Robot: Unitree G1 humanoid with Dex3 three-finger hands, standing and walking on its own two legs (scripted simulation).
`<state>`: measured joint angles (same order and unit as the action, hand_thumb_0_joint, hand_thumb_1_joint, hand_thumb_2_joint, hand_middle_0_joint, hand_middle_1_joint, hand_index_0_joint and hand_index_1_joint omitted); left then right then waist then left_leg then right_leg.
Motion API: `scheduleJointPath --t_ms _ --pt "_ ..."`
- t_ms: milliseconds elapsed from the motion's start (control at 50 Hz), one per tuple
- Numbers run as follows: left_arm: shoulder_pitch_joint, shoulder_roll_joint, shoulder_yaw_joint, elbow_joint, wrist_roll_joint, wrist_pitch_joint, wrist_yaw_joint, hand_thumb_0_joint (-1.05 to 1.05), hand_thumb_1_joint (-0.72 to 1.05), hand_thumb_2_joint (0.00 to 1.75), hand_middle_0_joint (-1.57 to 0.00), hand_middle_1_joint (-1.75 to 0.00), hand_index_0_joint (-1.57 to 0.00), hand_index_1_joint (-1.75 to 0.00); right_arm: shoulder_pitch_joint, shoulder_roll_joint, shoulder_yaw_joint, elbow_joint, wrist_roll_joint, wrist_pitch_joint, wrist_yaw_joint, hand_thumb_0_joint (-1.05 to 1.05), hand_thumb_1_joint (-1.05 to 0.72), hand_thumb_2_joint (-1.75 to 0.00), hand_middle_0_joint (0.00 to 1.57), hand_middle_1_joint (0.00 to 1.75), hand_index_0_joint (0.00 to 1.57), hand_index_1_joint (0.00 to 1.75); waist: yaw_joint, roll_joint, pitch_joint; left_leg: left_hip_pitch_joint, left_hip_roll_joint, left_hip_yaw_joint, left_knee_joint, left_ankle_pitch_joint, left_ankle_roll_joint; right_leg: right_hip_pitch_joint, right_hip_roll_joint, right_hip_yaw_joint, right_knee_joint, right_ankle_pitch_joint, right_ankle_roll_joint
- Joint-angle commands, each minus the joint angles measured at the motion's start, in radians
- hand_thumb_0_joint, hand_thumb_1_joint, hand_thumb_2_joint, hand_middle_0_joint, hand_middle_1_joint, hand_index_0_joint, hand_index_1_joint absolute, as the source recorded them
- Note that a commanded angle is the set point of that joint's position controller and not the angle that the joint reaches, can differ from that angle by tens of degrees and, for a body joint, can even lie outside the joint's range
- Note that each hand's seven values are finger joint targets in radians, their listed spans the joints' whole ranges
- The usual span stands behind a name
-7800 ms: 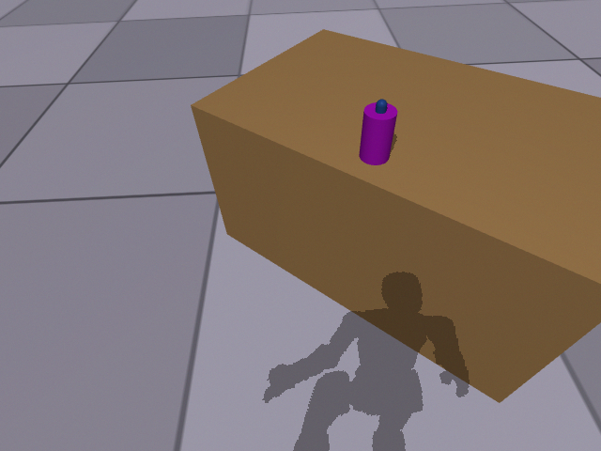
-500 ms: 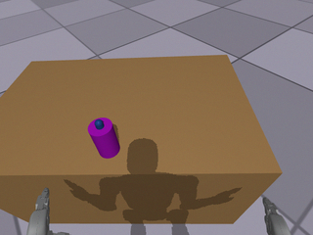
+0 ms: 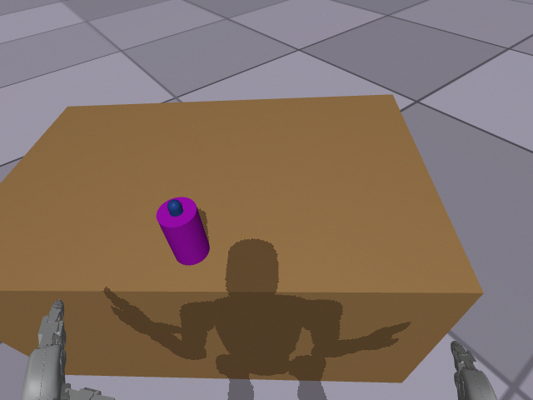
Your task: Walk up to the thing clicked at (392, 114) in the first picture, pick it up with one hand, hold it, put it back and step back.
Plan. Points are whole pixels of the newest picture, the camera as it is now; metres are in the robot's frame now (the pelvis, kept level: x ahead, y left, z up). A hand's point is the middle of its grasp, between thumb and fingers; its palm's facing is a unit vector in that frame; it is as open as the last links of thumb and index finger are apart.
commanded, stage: rise first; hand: left
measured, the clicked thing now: (183, 228) +0.46 +0.22 -0.05
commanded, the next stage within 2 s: go down in 0.20 s
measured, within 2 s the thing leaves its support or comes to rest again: neither
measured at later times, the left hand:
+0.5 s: hand (83, 358) +0.18 +0.29 +0.02, palm faces +0.37 -0.86 -0.35, open 17.6 cm
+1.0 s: hand (68, 284) +0.29 +0.35 +0.04, palm faces +0.24 -0.96 -0.11, open 17.5 cm
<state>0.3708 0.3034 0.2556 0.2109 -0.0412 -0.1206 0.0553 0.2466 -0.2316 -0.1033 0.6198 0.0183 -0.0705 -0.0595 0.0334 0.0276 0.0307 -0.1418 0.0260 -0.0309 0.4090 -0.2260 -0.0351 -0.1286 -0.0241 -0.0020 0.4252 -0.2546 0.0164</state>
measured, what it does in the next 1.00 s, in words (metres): stands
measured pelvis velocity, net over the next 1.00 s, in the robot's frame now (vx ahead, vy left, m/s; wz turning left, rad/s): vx -0.01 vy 0.02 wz -0.01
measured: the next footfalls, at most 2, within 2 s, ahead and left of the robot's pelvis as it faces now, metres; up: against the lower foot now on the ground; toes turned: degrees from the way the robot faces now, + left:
none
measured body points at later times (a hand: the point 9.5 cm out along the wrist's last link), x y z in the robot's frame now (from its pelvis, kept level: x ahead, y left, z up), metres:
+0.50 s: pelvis -0.01 +0.00 +0.00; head -0.01 -0.01 +0.45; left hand +0.16 +0.33 +0.04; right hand +0.15 -0.25 -0.09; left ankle +0.00 +0.14 -0.74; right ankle -0.01 -0.13 -0.74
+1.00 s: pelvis -0.01 +0.02 -0.02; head +0.02 +0.03 +0.43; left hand +0.27 +0.40 +0.05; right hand +0.14 -0.25 -0.10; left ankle +0.00 +0.14 -0.74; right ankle -0.01 -0.13 -0.74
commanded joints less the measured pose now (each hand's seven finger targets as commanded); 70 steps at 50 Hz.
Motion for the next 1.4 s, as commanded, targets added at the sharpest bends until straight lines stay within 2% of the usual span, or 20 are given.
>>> scheduleJointPath --t_ms 0,100,140,180,220,260,300,320,360,560,600,640,680,720,780,900,1020,1060,1160,1380 --pt "-0.075 0.207 0.107 -0.215 -0.003 -0.075 0.012 0.00 -0.59 0.06 -0.05 -0.05 -0.04 -0.06 -0.067 -0.125 -0.048 -0.135 -0.004 -0.058 -0.011 0.00 0.51 -0.05 0.05 0.05 0.05 0.05 -0.007 0.000 -0.069 0.031 -0.030 0.071 -0.051 0.157 0.039 -0.016 0.014 -0.046 -0.077 0.167 -0.013" --pt "-0.092 0.209 0.114 -0.215 -0.001 -0.087 0.013 0.00 -0.59 0.07 -0.05 -0.06 -0.04 -0.07 -0.074 -0.106 -0.035 -0.107 -0.004 -0.065 -0.010 0.00 0.52 -0.05 0.05 0.05 0.05 0.05 -0.002 0.010 -0.052 0.019 -0.033 0.070 -0.057 0.135 0.039 -0.027 0.014 -0.046 -0.082 0.144 -0.015" --pt "-0.099 0.244 0.140 -0.225 -0.004 -0.095 0.017 0.00 -0.59 0.07 -0.05 -0.06 -0.04 -0.07 -0.112 -0.174 -0.088 -0.139 -0.005 -0.071 -0.017 0.00 0.52 -0.05 0.05 0.05 0.05 0.05 -0.007 0.000 -0.073 0.031 -0.035 0.069 -0.055 0.142 0.039 -0.025 0.011 -0.044 -0.083 0.148 -0.012" --pt "-0.085 0.210 0.116 -0.219 -0.003 -0.097 0.010 0.00 -0.58 0.07 -0.05 -0.05 -0.04 -0.06 -0.098 -0.108 -0.033 -0.103 -0.002 -0.072 -0.008 0.00 0.52 -0.05 0.05 0.05 0.05 0.05 0.011 0.001 -0.050 0.014 -0.034 0.067 -0.060 0.124 0.039 -0.023 0.016 -0.050 -0.083 0.125 -0.015" --pt "-0.081 0.239 0.146 -0.223 -0.004 -0.105 0.015 0.00 -0.58 0.07 -0.04 -0.05 -0.03 -0.06 -0.096 -0.162 -0.080 -0.111 -0.004 -0.076 -0.012 0.00 0.53 -0.05 0.05 0.05 0.05 0.05 0.006 0.010 -0.052 0.010 -0.032 0.064 -0.064 0.111 0.036 -0.028 0.019 -0.052 -0.082 0.112 -0.018" --pt "-0.071 0.214 0.122 -0.240 -0.001 -0.113 0.010 0.00 -0.59 0.07 -0.05 -0.05 -0.04 -0.06 -0.109 -0.105 -0.033 -0.118 -0.002 -0.077 -0.004 0.00 0.52 -0.05 0.05 0.05 0.05 0.05 0.015 0.012 -0.065 0.014 -0.037 0.069 -0.061 0.118 0.039 -0.020 0.013 -0.048 -0.087 0.119 -0.016" --pt "-0.053 0.227 0.140 -0.254 -0.005 -0.122 0.010 0.00 -0.61 0.00 -0.07 -0.07 -0.08 -0.06 -0.109 -0.138 -0.060 -0.112 -0.002 -0.081 -0.007 0.00 0.51 -0.05 0.05 0.05 0.05 0.05 0.016 0.008 -0.061 0.015 -0.035 0.066 -0.061 0.127 0.037 -0.022 0.016 -0.051 -0.081 0.124 -0.017" --pt "-0.107 0.086 0.065 -0.314 -0.009 -0.144 -0.016 0.00 -0.61 0.04 -0.07 -0.09 -0.08 -0.09 -0.130 -0.089 -0.024 -0.113 -0.017 -0.083 0.009 0.00 0.50 -0.05 0.05 0.05 0.05 0.05 -0.003 -0.004 -0.076 -0.024 -0.039 0.064 -0.013 0.105 0.034 -0.057 0.020 -0.042 -0.057 0.100 -0.011" --pt "-0.076 0.216 0.186 -0.242 -0.011 -0.141 -0.019 0.00 -0.61 0.04 -0.08 -0.10 -0.08 -0.10 -0.122 -0.148 -0.072 -0.103 -0.019 -0.081 0.006 0.00 0.50 -0.05 0.05 0.05 0.05 0.05 0.009 -0.014 -0.098 -0.031 -0.036 0.060 -0.002 0.111 0.035 -0.043 0.017 -0.043 -0.049 0.103 -0.010" --pt "-0.412 0.326 0.257 -0.058 -0.077 -0.209 -0.130 0.00 -0.58 0.06 -0.05 -0.09 -0.06 -0.08 -0.109 -0.145 -0.067 -0.103 -0.006 -0.086 -0.004 0.00 0.52 -0.05 0.05 0.05 0.05 0.05 -0.056 -0.023 -0.126 -0.093 -0.039 0.044 0.069 0.049 0.042 -0.140 0.002 -0.027 0.010 0.084 -0.004" --pt "-0.490 0.340 0.252 0.000 -0.102 -0.225 -0.191 0.00 -0.57 0.05 -0.05 -0.08 -0.06 -0.07 -0.123 -0.110 -0.028 -0.094 -0.001 -0.089 -0.006 0.00 0.52 -0.05 0.05 0.05 0.05 0.05 -0.055 0.017 -0.147 -0.101 -0.040 0.040 0.079 0.048 0.042 -0.152 0.001 -0.025 0.027 0.086 -0.009" --pt "-0.534 0.403 0.292 0.099 -0.130 -0.232 -0.244 0.00 -0.57 0.05 -0.04 -0.06 -0.05 -0.06 -0.134 -0.157 -0.054 -0.105 0.002 -0.095 -0.016 0.00 0.53 -0.05 0.05 0.05 0.05 0.05 -0.057 0.013 -0.164 -0.119 -0.039 0.034 0.092 0.043 0.042 -0.161 0.004 -0.028 0.041 0.082 -0.011" --pt "-0.596 0.435 0.308 0.130 -0.150 -0.243 -0.292 0.00 -0.55 0.05 -0.05 -0.06 -0.05 -0.06 -0.090 -0.097 0.008 -0.076 0.003 -0.091 -0.010 0.00 0.53 -0.05 0.05 0.05 0.05 0.05 -0.034 0.052 -0.197 -0.137 -0.039 0.030 0.101 0.050 0.042 -0.161 0.003 -0.028 0.059 0.087 -0.018" --pt "-0.615 0.455 0.321 0.219 -0.175 -0.246 -0.337 0.00 -0.58 0.05 -0.05 -0.07 -0.06 -0.06 -0.103 -0.155 -0.035 -0.099 0.004 -0.096 -0.018 0.00 0.53 -0.05 0.05 0.05 0.05 0.05 -0.048 0.071 -0.214 -0.136 -0.034 0.028 0.105 0.068 0.038 -0.166 0.011 -0.033 0.076 0.104 -0.022" --pt "-0.627 0.498 0.358 0.311 -0.201 -0.244 -0.393 0.00 -0.57 0.06 -0.04 -0.06 -0.05 -0.06 -0.131 -0.152 -0.001 -0.175 0.006 -0.107 -0.017 0.00 0.53 -0.05 0.05 0.05 0.05 0.05 -0.030 0.060 -0.275 -0.149 -0.026 0.019 0.127 0.131 0.033 -0.147 0.017 -0.037 0.103 0.148 -0.026" --pt "-0.653 0.518 0.370 0.362 -0.220 -0.242 -0.462 0.00 -0.57 0.06 -0.05 -0.05 -0.05 -0.05 -0.078 -0.149 0.018 -0.172 -0.004 -0.104 -0.019 0.00 0.53 -0.05 0.05 0.05 0.05 0.05 -0.020 0.077 -0.323 -0.142 -0.014 0.014 0.163 0.263 0.023 -0.169 0.026 -0.036 0.144 0.221 -0.030" --pt "-0.747 0.515 0.355 0.269 -0.222 -0.257 -0.467 0.00 -0.57 0.07 -0.05 -0.04 -0.04 -0.05 -0.046 -0.124 0.027 -0.155 -0.008 -0.100 -0.020 0.00 0.53 -0.05 0.05 0.05 0.05 0.05 -0.022 0.106 -0.311 -0.163 -0.013 0.018 0.175 0.202 0.020 -0.215 0.031 -0.032 0.154 0.166 -0.032" --pt "-0.730 0.557 0.394 0.301 -0.221 -0.249 -0.464 0.00 -0.57 0.08 -0.05 -0.04 -0.04 -0.06 -0.067 -0.193 -0.032 -0.211 -0.008 -0.108 -0.034 0.00 0.52 -0.05 0.05 0.05 0.05 0.05 -0.038 0.066 -0.358 -0.143 -0.013 0.018 0.191 0.232 0.025 -0.199 0.029 -0.031 0.157 0.198 -0.024" --pt "-0.797 0.578 0.399 0.298 -0.220 -0.252 -0.479 0.00 -0.61 0.08 -0.05 -0.06 -0.05 -0.07 -0.049 -0.166 -0.012 -0.174 -0.007 -0.116 -0.035 0.00 0.52 -0.06 0.05 0.05 0.05 0.05 -0.041 0.094 -0.313 -0.178 -0.014 0.019 0.200 0.170 0.026 -0.250 0.026 -0.030 0.172 0.154 -0.025" --pt "-0.960 0.699 0.438 0.495 -0.263 -0.265 -0.622 0.00 -0.61 0.08 -0.05 -0.05 -0.04 -0.06 -0.059 -0.171 0.030 -0.191 -0.008 -0.160 -0.045 0.00 0.53 -0.06 0.05 0.05 0.05 0.05 -0.085 0.097 -0.379 -0.228 -0.026 0.014 0.264 0.108 0.040 -0.324 0.020 -0.027 0.218 0.128 -0.022"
